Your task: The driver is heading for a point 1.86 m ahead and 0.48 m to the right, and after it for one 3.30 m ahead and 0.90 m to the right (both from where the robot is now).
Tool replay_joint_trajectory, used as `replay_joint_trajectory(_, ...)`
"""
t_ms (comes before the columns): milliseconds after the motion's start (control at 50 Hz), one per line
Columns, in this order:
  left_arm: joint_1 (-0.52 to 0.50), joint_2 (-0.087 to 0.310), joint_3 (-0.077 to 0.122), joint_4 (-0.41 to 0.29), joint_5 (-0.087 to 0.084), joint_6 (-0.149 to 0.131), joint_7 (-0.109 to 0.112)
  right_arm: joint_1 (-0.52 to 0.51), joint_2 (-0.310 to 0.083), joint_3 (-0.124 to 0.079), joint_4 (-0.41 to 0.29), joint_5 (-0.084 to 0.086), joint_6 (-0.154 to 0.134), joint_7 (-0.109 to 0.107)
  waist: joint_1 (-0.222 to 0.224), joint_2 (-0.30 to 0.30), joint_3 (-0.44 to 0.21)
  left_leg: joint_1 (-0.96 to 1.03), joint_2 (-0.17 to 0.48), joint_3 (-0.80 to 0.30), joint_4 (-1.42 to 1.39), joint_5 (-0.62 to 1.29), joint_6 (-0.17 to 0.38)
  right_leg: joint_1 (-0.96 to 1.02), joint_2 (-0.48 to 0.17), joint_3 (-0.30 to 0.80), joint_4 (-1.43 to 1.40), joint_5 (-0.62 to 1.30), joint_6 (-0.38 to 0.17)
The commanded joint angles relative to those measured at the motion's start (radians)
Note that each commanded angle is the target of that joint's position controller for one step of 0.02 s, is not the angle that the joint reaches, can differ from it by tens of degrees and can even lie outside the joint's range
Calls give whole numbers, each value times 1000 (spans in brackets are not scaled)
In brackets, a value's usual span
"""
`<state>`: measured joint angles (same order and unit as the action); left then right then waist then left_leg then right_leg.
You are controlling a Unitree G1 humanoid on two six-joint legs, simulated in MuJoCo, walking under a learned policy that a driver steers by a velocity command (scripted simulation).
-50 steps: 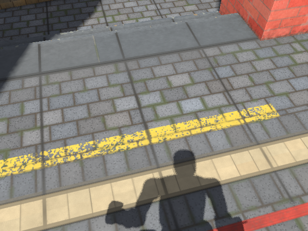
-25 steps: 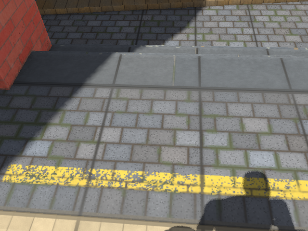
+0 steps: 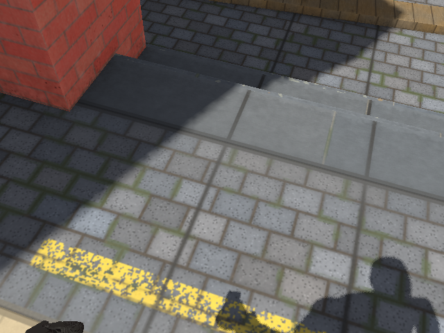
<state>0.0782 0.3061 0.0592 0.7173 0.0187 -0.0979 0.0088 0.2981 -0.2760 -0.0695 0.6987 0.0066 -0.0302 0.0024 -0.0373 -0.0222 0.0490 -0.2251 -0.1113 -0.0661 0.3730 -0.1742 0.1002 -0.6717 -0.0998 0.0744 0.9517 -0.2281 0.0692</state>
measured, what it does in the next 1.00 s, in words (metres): walks ahead, turning right: right foot, then left foot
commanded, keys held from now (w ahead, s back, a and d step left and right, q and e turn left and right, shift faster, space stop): q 0.06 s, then e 0.94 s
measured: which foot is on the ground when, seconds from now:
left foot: down 0.00-0.22, up 0.24-0.54, down 0.56-1.00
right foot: up 0.00-0.16, down 0.18-0.58, up 0.60-0.98, down 1.00-1.00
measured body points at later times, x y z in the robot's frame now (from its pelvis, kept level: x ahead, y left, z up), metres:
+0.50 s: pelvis +0.15 -0.03 -0.01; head +0.19 -0.03 +0.44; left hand +0.29 +0.24 -0.12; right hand +0.29 -0.30 -0.12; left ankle +0.17 +0.12 -0.72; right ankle +0.24 -0.13 -0.74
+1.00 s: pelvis +0.16 -0.03 -0.02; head +0.18 -0.05 +0.43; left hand +0.42 +0.16 -0.09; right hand +0.19 -0.35 -0.12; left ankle +0.19 +0.12 -0.74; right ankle +0.12 -0.13 -0.75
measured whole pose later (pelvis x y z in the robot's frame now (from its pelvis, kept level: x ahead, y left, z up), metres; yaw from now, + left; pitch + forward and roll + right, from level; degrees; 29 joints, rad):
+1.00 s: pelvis +0.16 -0.03 -0.02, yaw -20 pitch +2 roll +0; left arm 0.14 0.29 0.08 0.59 -0.02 0.07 -0.02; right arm 0.18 -0.30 -0.08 0.70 0.01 0.01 -0.03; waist -0.02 0.02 0.03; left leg -0.27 0.12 0.14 0.59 -0.32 -0.04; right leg -0.30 0.00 -0.04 0.55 -0.25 -0.01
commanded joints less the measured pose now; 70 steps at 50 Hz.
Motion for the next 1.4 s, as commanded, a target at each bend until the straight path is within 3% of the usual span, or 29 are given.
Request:
replay_joint_trajectory(20, -1, 32, 3, -53, 4, 5, 1, -64, -179, -52, -79, 11, 1, -24, 32, 88, -100, -108, 160, -96, -43, 563, 126, 187, 88, -64, -203, 208, 17)
replay_joint_trajectory(100, -58, 55, 6, -70, -13, 9, -21, -11, -151, -43, -52, 12, 23, -36, -5, 124, -141, 4, 203, -174, 32, 406, 87, 217, 114, -31, -370, 307, -2)
replay_joint_trajectory(140, -38, 78, 15, -66, -2, -1, -34, -9, -121, -30, -42, 2, 19, -38, 2, 135, -149, 82, 244, -215, 101, 409, 76, 230, 96, -18, -417, 285, -40)
replay_joint_trajectory(180, 34, 84, 20, -44, 13, -17, -38, -30, -87, -16, -37, -7, 8, -34, 48, 121, -165, 92, 195, -184, 226, 437, 33, 366, 86, -38, -539, 437, -99)
replay_joint_trajectory(200, 61, 136, 25, -52, 30, -24, -34, 25, -54, -4, -48, -30, -2, -31, 22, 19, -249, 17, 123, -143, 384, 264, -13, 556, -33, 85, -475, 828, -164)
replay_joint_trajectory(220, 85, 123, 18, -45, 45, -14, -31, 180, -42, 6, -12, -22, -6, -28, -14, -157, -363, -148, 50, -86, 598, -171, -91, 781, -214, 306, -442, 1028, -357)
replay_joint_trajectory(240, 116, 65, 7, -28, 12, 2, -36, 173, -106, -1, -6, -22, 4, -23, 10, -214, -394, -220, 61, -72, 697, -472, -136, 776, -269, 482, -517, 812, -428)
replay_joint_trajectory(260, 92, 48, -1, -37, -15, 15, -41, 86, -156, -17, -22, -13, 23, -23, 30, -129, -315, -271, 90, -80, 735, -479, -151, 712, -232, 488, -555, 509, -396)
replay_joint_trajectory(280, 70, 71, 4, -45, -21, 31, -42, 0, -154, -21, -35, -9, 43, -28, 43, -74, -240, -316, 94, -61, 774, -443, -162, 641, -193, 471, -587, 299, -358)
replay_joint_trajectory(340, 10, 143, 31, -76, -13, 67, -25, -61, -130, -25, -52, -8, 69, -43, 23, -69, -120, -289, 103, -33, 666, -356, -153, 424, -104, 382, -666, 58, -283)
replay_joint_trajectory(420, 18, 124, 42, -93, -20, 96, -2, -53, -68, -10, -31, -9, 50, -50, 26, -129, -171, -169, 73, -1, 465, -265, -155, 386, -28, 305, -664, 45, -265)
replay_joint_trajectory(560, 41, 123, 56, -112, -43, 133, 18, -31, -95, -25, -21, -8, 19, -25, 5, -129, -163, 47, 82, 10, 72, -50, -93, 297, 25, 346, -603, -118, -199)
replay_joint_trajectory(580, 56, 90, 47, -118, -39, 132, 18, 5, -159, -41, -26, -26, 18, -31, 2, -31, -163, 139, 245, -126, -4, -83, -32, 182, 81, 283, -476, -218, -145)
replay_joint_trajectory(600, 16, 66, 43, -164, -47, 122, 15, -6, -239, -61, -17, -55, 25, -30, 21, 288, -100, 82, 429, -371, -103, -45, 100, 22, 234, 50, -250, -304, -90)
replay_joint_trajectory(620, 55, 129, 64, -144, -26, 109, 14, -82, -197, -49, -58, -73, 17, -32, 26, 264, -101, 41, 510, -431, -110, 72, 164, 22, 186, 64, 1, -351, -51)
replay_joint_trajectory(640, 99, 153, 78, -113, -32, 111, 11, -144, -149, -34, -80, -62, 12, -41, 57, 185, -104, 32, 471, -345, -82, 153, 140, 30, 177, 74, 121, -304, -40)
replay_joint_trajectory(700, 160, 106, 70, -76, -33, 144, 18, -194, -107, -17, -89, -20, 9, -49, 67, 133, -82, 62, 373, -142, -32, 306, 84, 5, 152, 37, 286, -192, 13)
replay_joint_trajectory(760, 70, 75, 52, -129, -47, 149, 10, -135, -119, -23, -76, -25, 26, -58, 16, 166, -71, 138, 357, -64, -34, 325, 102, -25, 121, -21, 175, -132, 45)
replay_joint_trajectory(840, 17, 49, 31, -179, -40, 148, -13, -108, -176, -46, -66, -19, 41, -56, -16, 199, -107, 165, 400, -20, -18, 352, 117, 100, 76, -75, -44, -171, 39)
replay_joint_trajectory(960, 99, 75, 50, -175, -41, 157, -34, -142, -198, -60, -52, 24, 36, -36, 38, 206, -120, 107, 414, 53, 96, 348, 56, 357, 118, -167, -442, -11, -61)
replay_joint_trajectory(980, 139, 96, 61, -163, -38, 156, -27, -100, -170, -53, -31, 25, 30, -33, 49, 156, -133, 43, 380, 103, 178, 267, -3, 477, 133, -141, -548, 107, -95)
replay_joint_trajectory(1000, 183, 185, 88, -167, -40, 153, -14, -73, -123, -41, -35, -7, 25, -28, 44, -43, -167, -160, 300, 197, 407, 15, -99, 680, -15, 79, -568, 433, -157)
replay_joint_trajectory(1020, 177, 288, 102, -194, -14, 143, -8, -130, -75, -17, -100, -50, 20, -30, 44, -310, -166, -466, 149, 186, 656, -503, -182, 751, -277, 439, -547, 739, -371)
replay_joint_trajectory(1040, 214, 227, 87, -188, 8, 120, -17, -211, -131, -33, -107, -32, 17, -35, 127, -189, -239, -477, 139, 28, 821, -531, -185, 713, -299, 445, -576, 675, -459)
replay_joint_trajectory(1060, 170, 200, 73, -177, 7, 105, -17, -219, -149, -40, -103, -8, 22, -36, 94, -140, -186, -488, 156, 3, 862, -450, -173, 670, -238, 344, -579, 596, -409)
replay_joint_trajectory(1100, 70, 155, 60, -183, -30, 105, -3, -197, -156, -48, -76, -18, 32, -51, 48, -80, -134, -487, 171, -12, 798, -297, -170, 599, -141, 253, -581, 469, -312)
replay_joint_trajectory(1240, 59, 141, 46, -173, -21, 120, 22, -170, -95, -23, -53, -11, 30, -38, 43, -110, -166, -317, 134, 8, 541, -147, -194, 525, -76, 217, -579, 348, -294)
replay_joint_trajectory(1340, 65, 141, 37, -155, -13, 126, 7, -186, -107, -20, -65, -2, 24, -23, 69, -136, -126, -180, 128, 21, 367, -193, -172, 452, -86, 285, -567, 244, -305)
replay_joint_trajectory(1400, 35, 103, 17, -144, -24, 126, 4, -136, -81, -13, -53, -5, 10, -10, 19, -113, -116, -19, 120, 41, 84, -30, -138, 418, -48, 290, -521, 230, -259)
